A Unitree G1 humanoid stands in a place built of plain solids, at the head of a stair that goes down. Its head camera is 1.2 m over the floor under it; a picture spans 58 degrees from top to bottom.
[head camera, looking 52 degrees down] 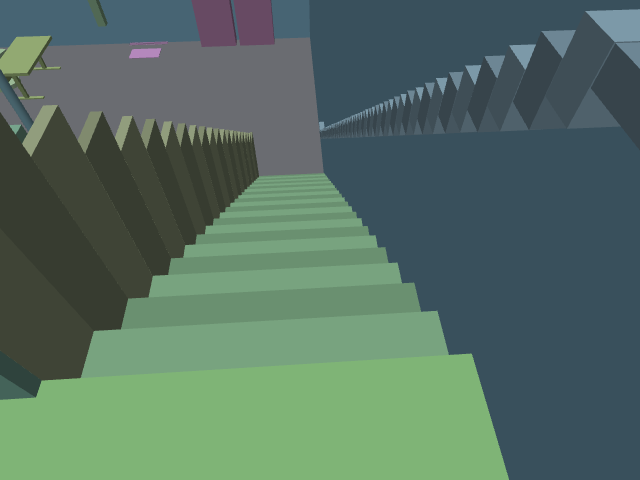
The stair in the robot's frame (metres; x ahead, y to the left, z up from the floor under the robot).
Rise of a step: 0.20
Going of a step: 0.25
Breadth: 1.23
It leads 4 degrees to the left of straight ahead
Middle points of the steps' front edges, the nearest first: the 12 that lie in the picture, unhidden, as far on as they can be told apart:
0.48 0.17 0.00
0.73 0.19 -0.20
0.98 0.20 -0.40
1.22 0.22 -0.60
1.47 0.23 -0.80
1.72 0.25 -1.00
1.97 0.27 -1.20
2.22 0.28 -1.40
2.47 0.30 -1.61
2.72 0.32 -1.81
2.96 0.33 -2.01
3.21 0.35 -2.21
